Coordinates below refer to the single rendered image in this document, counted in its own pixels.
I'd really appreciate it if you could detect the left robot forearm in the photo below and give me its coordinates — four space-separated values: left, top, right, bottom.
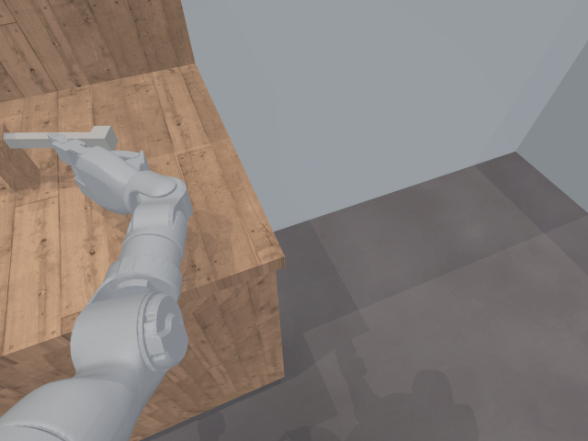
71 170 193 368

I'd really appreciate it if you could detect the robot left upper arm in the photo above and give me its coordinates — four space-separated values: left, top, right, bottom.
0 290 188 441

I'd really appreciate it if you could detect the counter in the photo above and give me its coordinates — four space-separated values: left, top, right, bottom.
0 0 285 441

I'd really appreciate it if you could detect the tap lever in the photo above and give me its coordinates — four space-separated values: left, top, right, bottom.
3 126 118 151

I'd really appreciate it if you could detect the left robot hand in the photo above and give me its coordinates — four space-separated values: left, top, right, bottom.
47 133 150 215

